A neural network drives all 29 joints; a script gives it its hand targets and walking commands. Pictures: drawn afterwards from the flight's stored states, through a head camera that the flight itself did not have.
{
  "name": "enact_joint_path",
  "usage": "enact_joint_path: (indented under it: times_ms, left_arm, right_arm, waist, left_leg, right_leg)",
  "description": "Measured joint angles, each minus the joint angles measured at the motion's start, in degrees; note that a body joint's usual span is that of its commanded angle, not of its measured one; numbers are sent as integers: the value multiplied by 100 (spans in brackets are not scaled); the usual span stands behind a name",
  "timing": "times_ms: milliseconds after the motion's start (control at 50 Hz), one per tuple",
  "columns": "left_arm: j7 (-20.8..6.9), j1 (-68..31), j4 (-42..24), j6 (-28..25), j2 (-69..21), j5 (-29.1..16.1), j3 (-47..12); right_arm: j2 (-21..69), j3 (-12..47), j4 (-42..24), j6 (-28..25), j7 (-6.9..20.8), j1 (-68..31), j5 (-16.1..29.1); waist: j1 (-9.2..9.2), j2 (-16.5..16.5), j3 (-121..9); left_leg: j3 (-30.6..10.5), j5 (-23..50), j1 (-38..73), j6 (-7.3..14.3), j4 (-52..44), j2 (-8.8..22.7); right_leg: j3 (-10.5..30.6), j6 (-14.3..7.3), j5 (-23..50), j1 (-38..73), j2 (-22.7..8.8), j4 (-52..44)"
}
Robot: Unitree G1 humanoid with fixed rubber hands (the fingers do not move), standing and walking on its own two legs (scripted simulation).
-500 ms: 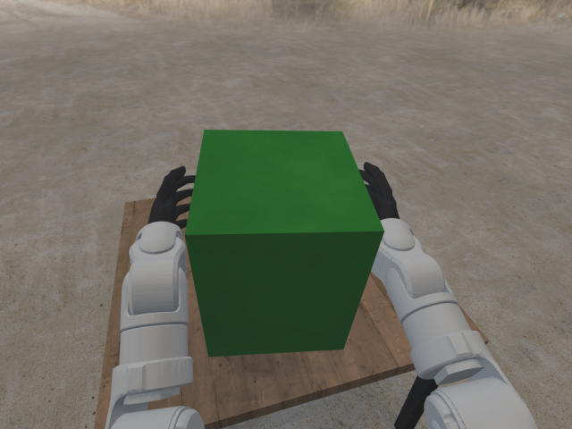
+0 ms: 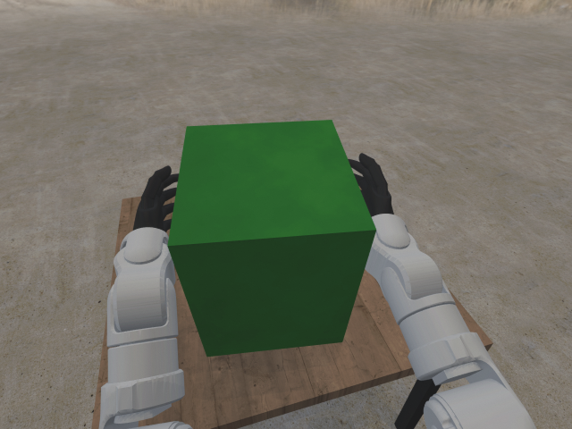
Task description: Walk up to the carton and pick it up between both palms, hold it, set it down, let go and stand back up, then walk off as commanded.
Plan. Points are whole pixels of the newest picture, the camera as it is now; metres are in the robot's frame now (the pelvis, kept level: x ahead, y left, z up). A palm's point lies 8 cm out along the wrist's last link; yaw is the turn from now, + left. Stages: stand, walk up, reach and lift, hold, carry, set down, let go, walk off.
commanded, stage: hold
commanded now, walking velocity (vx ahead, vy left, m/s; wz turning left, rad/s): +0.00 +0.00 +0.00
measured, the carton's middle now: (268, 239) +0.36 +0.02 +0.14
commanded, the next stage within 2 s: none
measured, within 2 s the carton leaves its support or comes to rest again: neither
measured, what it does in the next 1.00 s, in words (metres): stands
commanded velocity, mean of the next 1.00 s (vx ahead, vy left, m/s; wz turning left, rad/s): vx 0.00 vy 0.00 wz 0.00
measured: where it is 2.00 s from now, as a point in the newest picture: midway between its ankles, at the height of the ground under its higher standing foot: outside the picture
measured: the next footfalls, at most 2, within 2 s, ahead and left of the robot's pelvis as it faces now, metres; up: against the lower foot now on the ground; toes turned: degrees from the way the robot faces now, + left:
none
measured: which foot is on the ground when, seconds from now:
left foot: down 0.00-1.00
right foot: down 0.00-1.00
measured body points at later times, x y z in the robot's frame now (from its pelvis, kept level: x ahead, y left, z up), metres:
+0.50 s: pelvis -0.01 +0.00 +0.00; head -0.06 +0.01 +0.45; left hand +0.36 +0.14 +0.19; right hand +0.36 -0.15 +0.18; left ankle +0.00 +0.11 -0.75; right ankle +0.01 -0.13 -0.75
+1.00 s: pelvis -0.01 +0.00 +0.00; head -0.06 +0.02 +0.45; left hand +0.35 +0.17 +0.19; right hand +0.36 -0.13 +0.19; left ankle +0.00 +0.12 -0.75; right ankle +0.01 -0.13 -0.75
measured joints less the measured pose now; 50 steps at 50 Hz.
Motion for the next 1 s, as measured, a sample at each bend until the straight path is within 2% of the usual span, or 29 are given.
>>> enact_joint_path:
  times_ms: [180,360,600,660,760,880,1000]
  left_arm:
    - [-21,-12,36,158,-26,11,-9]
    - [3,-503,745,-16,-105,139,50]
    - [-14,-620,904,-95,-127,210,132]
    - [-25,-540,742,-78,-107,204,132]
    - [-68,-146,118,-23,15,98,57]
    - [-116,128,-40,107,27,97,34]
    - [-37,131,-136,151,57,-3,-71]
  right_arm:
    - [-1,-25,2,150,43,54,-129]
    - [12,-414,378,61,289,-99,-526]
    - [16,-467,569,-58,300,-207,-501]
    - [17,-369,554,-139,223,-195,-307]
    - [17,-23,181,-160,20,-82,-28]
    - [16,115,99,82,-19,-21,-11]
    - [15,93,-9,9,-18,94,-12]
  waist:
    - [-25,-3,3]
    - [-24,-3,3]
    - [-8,-4,71]
    - [-14,-4,73]
    - [-17,-5,73]
    - [-19,-22,73]
    - [-64,-31,73]
  left_leg:
    - [0,60,0,0,50,0]
    - [-1,110,19,0,16,-1]
    - [0,76,66,0,-107,-4]
    - [0,45,67,0,-105,-4]
    - [0,8,67,0,-82,-4]
    - [0,-10,67,0,-15,-4]
    - [0,9,67,0,59,-4]
  right_leg:
    - [0,0,85,22,-1,2]
    - [0,0,115,22,-1,9]
    - [-1,0,21,22,-1,-11]
    - [-1,0,-7,23,-1,-11]
    - [0,0,-28,36,-2,-14]
    - [0,0,-6,70,-3,-20]
    - [0,0,33,90,-5,10]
